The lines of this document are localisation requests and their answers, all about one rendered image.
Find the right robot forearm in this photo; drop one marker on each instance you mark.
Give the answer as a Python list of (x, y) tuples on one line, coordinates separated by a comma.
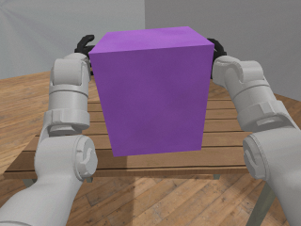
[(257, 107)]

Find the robot left hand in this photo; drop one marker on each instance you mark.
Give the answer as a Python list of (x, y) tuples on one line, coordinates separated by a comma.
[(83, 49)]

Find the left robot upper arm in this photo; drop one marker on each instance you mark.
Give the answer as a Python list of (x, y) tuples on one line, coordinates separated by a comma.
[(62, 164)]

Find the carton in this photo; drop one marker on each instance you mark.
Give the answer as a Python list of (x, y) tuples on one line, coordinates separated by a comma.
[(153, 85)]

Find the table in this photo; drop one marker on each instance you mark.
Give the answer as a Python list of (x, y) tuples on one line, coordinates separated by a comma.
[(222, 152)]

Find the robot right hand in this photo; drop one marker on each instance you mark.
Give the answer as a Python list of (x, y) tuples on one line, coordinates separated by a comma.
[(218, 53)]

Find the left robot forearm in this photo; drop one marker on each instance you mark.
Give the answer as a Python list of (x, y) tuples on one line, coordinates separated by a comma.
[(68, 92)]

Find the right robot upper arm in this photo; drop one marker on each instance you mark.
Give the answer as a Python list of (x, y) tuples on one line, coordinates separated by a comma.
[(275, 156)]

